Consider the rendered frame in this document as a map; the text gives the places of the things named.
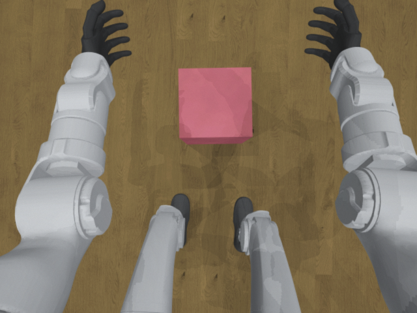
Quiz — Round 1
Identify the left robot upper arm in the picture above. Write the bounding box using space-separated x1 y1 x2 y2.
0 174 113 313

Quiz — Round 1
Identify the right robot upper arm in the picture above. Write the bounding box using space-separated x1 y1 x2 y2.
335 167 417 313

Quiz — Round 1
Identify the right robot hand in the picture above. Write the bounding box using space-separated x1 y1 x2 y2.
304 0 362 70

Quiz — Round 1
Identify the left robot foot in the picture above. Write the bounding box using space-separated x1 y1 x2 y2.
171 194 190 246

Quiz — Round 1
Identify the right robot forearm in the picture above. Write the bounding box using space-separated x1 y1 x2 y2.
329 47 417 172

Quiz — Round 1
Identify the right robot shin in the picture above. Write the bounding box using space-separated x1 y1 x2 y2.
238 211 279 245

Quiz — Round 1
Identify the left robot hand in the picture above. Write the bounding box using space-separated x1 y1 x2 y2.
81 0 132 67

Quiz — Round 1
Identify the left robot forearm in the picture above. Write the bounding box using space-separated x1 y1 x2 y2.
15 52 115 233

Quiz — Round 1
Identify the carton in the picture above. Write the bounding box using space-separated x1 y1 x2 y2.
179 67 253 145

